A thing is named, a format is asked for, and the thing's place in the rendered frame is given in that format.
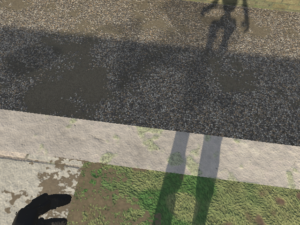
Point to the robot left hand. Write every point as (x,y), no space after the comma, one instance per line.
(39,206)

